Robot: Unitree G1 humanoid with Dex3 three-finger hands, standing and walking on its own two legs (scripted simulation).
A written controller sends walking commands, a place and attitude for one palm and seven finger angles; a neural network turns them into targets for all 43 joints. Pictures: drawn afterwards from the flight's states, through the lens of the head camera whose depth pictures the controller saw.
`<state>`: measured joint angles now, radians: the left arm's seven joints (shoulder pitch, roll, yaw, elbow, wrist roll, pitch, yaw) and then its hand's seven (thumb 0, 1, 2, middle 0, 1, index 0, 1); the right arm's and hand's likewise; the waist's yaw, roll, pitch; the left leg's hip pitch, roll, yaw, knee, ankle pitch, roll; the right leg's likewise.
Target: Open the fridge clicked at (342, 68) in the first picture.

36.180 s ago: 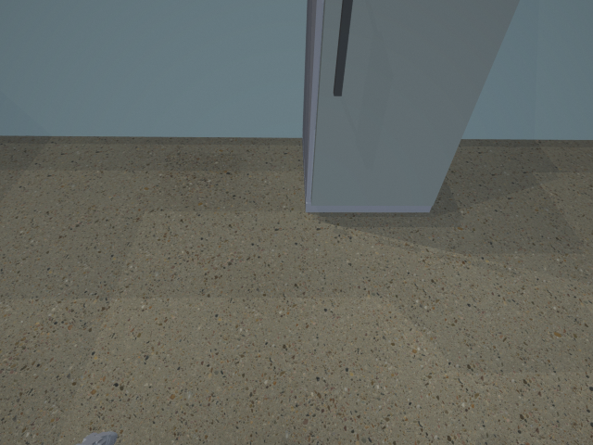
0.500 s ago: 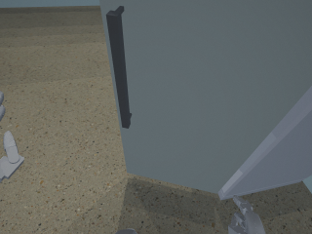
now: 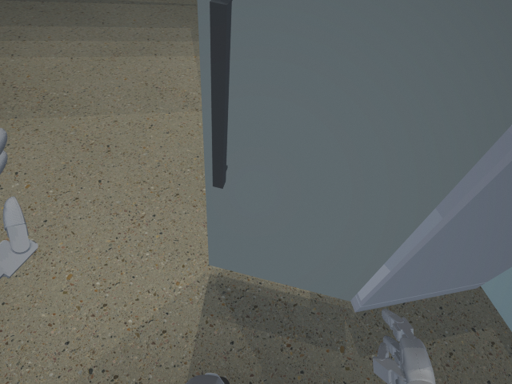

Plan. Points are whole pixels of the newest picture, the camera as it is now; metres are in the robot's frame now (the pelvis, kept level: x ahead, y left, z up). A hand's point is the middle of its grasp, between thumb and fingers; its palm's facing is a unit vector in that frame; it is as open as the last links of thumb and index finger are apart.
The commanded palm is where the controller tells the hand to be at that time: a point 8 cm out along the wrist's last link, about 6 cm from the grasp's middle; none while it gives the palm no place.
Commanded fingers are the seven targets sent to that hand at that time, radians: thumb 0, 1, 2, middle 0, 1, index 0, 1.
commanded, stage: step back with the hand held close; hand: left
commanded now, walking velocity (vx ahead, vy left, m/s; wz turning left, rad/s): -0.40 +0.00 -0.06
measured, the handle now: (223, 109) +0.58 +0.12 +0.10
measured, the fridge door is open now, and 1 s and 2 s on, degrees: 65 65 65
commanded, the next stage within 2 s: stop stepping back and stand still in 0.16 s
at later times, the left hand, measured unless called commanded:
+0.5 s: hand out of the picture +0.14 +0.26 +0.17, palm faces +0.28 -0.85 -0.44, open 7.5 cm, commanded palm +0.07 +0.30 +0.18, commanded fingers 0.00 0.90 0.90 -0.20 -0.30 -0.20 -0.30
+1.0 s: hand out of the picture +0.11 +0.28 +0.18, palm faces +0.38 -0.81 -0.44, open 7.5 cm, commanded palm +0.07 +0.31 +0.18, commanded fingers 0.00 0.90 0.90 -0.20 -0.30 -0.20 -0.30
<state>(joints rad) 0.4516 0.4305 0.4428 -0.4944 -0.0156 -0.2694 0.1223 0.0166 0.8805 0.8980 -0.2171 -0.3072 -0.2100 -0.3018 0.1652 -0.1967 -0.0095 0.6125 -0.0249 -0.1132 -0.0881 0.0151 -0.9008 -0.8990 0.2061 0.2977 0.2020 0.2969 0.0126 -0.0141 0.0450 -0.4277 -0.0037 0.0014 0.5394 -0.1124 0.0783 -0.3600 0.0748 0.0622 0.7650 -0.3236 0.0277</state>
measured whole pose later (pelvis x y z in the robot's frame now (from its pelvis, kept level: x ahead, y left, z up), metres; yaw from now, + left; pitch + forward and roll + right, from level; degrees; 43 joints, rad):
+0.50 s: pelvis -0.09 +0.01 +0.01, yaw -4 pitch +0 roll -2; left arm 0.55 0.47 0.45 -0.48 -0.07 -0.18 0.11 0.02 0.88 0.90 -0.22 -0.31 -0.21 -0.30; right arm 0.28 -0.19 0.01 0.63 -0.02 -0.11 -0.08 0.01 -0.90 -0.90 0.21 0.30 0.20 0.30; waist -0.07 -0.04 -0.03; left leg -0.45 -0.04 0.00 0.43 -0.16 0.00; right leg -0.13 0.07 -0.01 0.45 -0.43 -0.05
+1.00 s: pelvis -0.10 +0.03 +0.00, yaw -5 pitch -1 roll +0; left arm 0.53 0.41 0.41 -0.47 -0.03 -0.23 0.14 0.02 0.88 0.90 -0.22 -0.31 -0.21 -0.30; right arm 0.25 -0.17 0.04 0.67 -0.02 -0.13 -0.05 0.01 -0.90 -0.90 0.21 0.30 0.21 0.30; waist 0.03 -0.02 -0.04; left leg -0.38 0.01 0.02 0.77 -0.37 0.01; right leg -0.21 0.04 -0.05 0.52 -0.30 -0.06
